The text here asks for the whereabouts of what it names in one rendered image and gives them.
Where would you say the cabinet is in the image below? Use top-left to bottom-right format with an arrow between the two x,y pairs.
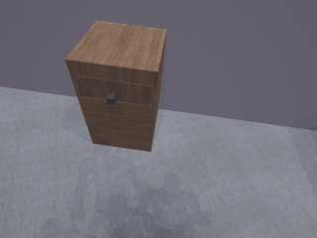
65,20 -> 166,152

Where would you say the drawer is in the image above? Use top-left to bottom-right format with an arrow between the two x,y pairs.
75,75 -> 153,106

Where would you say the handle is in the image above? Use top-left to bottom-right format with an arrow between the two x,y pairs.
107,90 -> 116,104

